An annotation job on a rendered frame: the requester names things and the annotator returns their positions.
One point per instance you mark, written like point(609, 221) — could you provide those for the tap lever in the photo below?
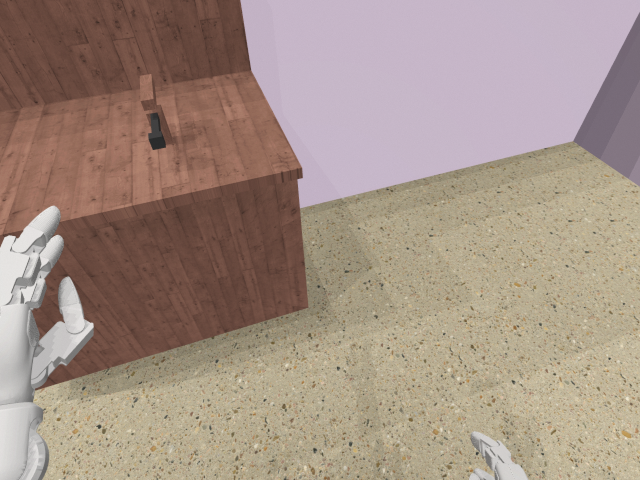
point(156, 138)

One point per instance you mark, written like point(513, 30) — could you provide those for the robot right hand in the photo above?
point(498, 459)

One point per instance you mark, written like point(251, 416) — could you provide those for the robot left hand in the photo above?
point(25, 262)

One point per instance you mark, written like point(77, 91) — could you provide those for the counter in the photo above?
point(165, 247)

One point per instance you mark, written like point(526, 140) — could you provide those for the robot left forearm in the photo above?
point(24, 454)

